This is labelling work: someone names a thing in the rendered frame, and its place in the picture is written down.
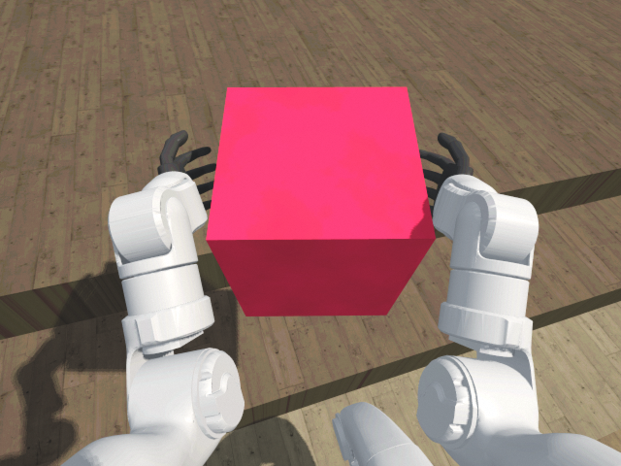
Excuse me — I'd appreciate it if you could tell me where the robot right upper arm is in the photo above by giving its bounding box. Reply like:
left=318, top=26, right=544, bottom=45
left=416, top=355, right=621, bottom=466

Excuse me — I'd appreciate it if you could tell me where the carton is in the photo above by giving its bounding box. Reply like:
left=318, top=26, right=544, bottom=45
left=206, top=87, right=436, bottom=316

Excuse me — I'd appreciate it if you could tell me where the robot left upper arm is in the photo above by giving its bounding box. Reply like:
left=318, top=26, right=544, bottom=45
left=60, top=348, right=245, bottom=466

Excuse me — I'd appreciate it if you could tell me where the right robot forearm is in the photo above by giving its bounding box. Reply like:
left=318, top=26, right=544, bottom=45
left=432, top=175, right=539, bottom=410

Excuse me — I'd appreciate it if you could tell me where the robot right hand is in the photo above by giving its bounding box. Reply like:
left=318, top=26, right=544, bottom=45
left=419, top=133, right=474, bottom=216

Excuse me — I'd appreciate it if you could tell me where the left robot forearm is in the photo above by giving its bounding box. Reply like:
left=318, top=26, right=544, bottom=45
left=108, top=172, right=214, bottom=426

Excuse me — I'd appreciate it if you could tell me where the robot left hand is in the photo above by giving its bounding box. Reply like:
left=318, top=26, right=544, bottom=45
left=157, top=130, right=216, bottom=210

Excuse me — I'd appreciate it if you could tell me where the robot right thigh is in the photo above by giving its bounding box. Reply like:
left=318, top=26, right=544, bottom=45
left=332, top=402, right=433, bottom=466

